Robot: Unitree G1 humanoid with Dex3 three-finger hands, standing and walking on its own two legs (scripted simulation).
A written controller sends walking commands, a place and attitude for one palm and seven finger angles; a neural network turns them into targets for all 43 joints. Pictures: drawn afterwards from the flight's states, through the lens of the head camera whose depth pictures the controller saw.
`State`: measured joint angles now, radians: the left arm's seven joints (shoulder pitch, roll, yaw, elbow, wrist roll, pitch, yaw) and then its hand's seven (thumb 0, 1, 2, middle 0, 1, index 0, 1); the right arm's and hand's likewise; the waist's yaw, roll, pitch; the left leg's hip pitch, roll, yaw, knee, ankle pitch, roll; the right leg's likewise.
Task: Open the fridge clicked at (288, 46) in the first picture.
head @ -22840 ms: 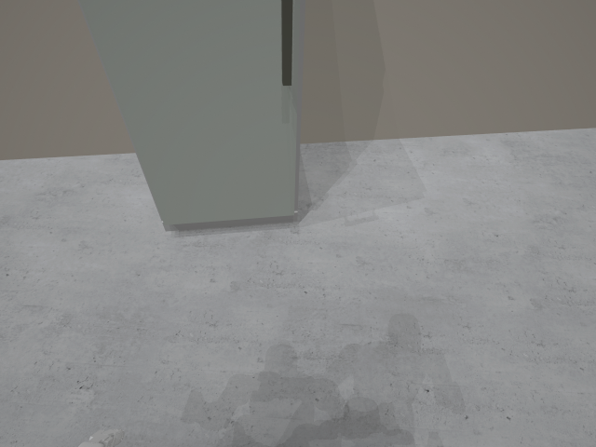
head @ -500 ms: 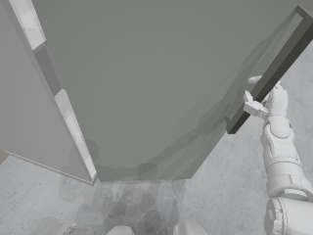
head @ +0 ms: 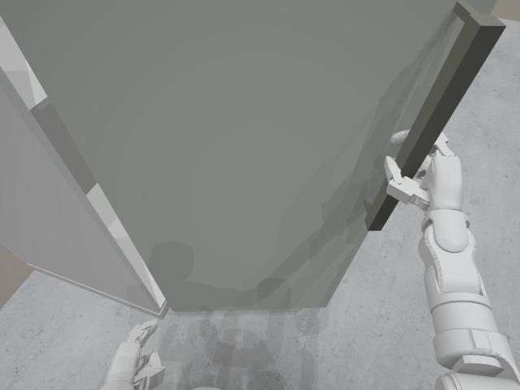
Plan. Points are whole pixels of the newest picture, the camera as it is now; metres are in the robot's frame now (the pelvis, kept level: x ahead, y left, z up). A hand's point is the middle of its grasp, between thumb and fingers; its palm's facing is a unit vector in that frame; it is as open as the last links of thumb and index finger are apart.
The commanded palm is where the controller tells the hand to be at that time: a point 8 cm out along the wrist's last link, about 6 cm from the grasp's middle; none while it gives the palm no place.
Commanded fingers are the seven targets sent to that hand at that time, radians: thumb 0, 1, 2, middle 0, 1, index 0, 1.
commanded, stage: loosen the grip on the handle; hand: right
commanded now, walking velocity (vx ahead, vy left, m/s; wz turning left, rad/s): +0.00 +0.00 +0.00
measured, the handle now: (406, 144) +0.45 -0.18 +0.15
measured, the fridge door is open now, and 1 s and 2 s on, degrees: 69 69 69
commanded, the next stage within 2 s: slip the hand off the handle in 0.68 s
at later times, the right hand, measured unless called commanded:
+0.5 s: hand (392, 182) +0.41 -0.16 +0.11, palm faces +0.12 +0.97 -0.19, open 12.5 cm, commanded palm +0.37 -0.22 +0.12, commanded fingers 0.00 0.55 -0.20 0.30 1.22 0.30 1.22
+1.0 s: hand (428, 192) +0.40 -0.22 +0.11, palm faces +0.16 +0.97 -0.18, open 14.6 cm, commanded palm +0.36 -0.27 +0.11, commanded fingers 0.00 0.55 -0.20 0.25 1.15 0.25 1.15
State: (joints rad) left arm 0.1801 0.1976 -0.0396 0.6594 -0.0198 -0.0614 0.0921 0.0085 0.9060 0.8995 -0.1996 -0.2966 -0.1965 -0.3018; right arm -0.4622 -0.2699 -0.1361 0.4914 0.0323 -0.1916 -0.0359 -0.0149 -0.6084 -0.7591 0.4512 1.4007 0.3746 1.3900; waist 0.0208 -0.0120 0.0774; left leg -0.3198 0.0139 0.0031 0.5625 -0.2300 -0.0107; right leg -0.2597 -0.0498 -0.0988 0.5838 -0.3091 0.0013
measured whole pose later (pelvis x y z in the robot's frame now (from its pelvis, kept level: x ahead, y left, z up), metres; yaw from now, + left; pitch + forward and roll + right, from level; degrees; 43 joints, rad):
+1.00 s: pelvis +0.01 +0.01 -0.01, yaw -3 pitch +7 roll +0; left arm 0.27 0.25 -0.01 0.65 -0.02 -0.09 0.04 0.01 0.91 0.90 -0.20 -0.30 -0.20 -0.30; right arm -0.48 -0.36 -0.25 0.70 0.07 -0.36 0.12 -0.02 0.55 -0.20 0.26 1.16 0.26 1.15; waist 0.03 0.00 -0.05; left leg -0.49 0.02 0.05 0.65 -0.27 0.00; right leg -0.45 -0.04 -0.05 0.67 -0.33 0.01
